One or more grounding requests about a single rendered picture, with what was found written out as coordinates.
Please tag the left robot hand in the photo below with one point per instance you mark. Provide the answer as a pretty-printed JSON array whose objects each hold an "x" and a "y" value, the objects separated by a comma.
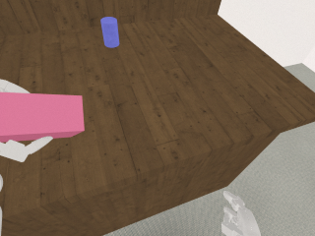
[{"x": 15, "y": 150}]

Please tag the table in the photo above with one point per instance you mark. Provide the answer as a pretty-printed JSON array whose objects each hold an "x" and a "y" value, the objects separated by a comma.
[{"x": 176, "y": 111}]

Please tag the right robot hand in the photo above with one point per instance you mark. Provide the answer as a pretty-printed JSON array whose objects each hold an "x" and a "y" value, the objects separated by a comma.
[{"x": 242, "y": 223}]

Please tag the sponge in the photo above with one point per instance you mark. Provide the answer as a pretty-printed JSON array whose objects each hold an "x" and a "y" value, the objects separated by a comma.
[{"x": 32, "y": 116}]

